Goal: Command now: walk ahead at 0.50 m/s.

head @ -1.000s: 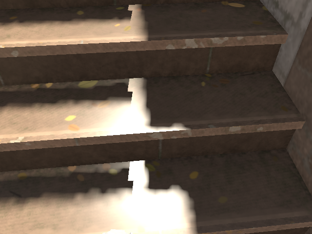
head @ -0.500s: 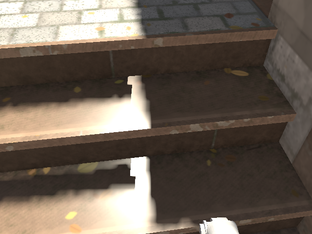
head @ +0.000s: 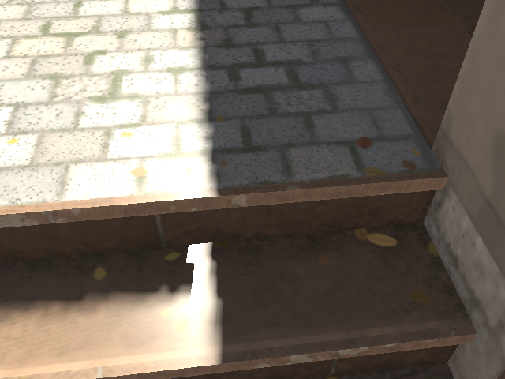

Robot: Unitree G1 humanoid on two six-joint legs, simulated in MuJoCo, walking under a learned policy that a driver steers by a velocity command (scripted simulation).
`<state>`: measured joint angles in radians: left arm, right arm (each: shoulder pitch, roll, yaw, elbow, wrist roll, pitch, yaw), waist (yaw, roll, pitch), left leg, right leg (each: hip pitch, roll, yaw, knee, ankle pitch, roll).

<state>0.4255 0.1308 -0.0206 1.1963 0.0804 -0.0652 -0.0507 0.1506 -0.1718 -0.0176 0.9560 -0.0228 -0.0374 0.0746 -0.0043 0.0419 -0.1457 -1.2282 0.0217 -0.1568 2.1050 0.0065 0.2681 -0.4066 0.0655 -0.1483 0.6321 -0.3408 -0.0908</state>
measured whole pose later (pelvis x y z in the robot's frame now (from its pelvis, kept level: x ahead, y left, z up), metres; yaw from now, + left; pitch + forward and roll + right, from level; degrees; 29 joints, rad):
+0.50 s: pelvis +0.24 +0.05 +0.16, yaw +1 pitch +6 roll +3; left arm 0.19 0.21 0.01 1.05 0.03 -0.06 -0.09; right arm 0.34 -0.16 -0.02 1.17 -0.06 -0.03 0.04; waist -0.02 -0.06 -0.15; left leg -0.49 -0.04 0.15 0.76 -0.38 0.08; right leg -1.08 0.04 0.26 1.95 0.07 -0.27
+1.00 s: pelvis +0.51 -0.02 +0.31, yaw +1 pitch +6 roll -2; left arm 0.21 0.18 0.01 1.06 0.03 -0.06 -0.05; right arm 0.30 -0.20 -0.04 1.13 -0.03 -0.07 0.09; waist 0.03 0.04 -0.13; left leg -0.75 -0.03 -0.18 1.81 0.06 0.23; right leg -0.66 0.02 -0.16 0.95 -0.39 -0.09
